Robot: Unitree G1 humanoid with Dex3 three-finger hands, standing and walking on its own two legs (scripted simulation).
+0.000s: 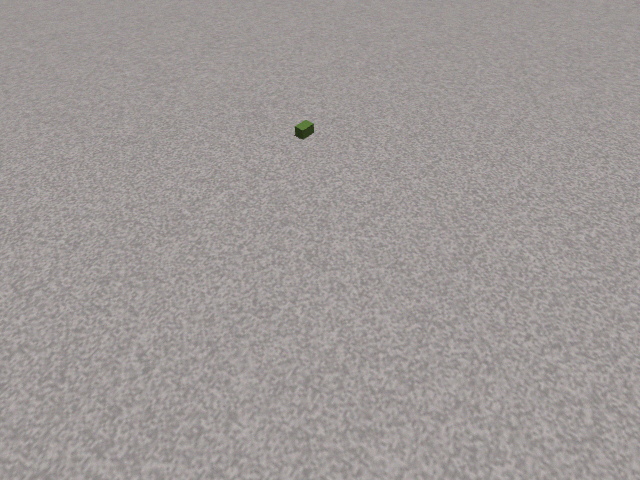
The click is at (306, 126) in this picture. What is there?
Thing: small box
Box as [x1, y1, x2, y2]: [295, 120, 313, 138]
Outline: 306,120 295,126 295,135 301,138 304,138 313,132 313,124
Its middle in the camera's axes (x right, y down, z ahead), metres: -0.09 -0.63 +2.15
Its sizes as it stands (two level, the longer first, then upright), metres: 0.087 0.059 0.057
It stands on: the floor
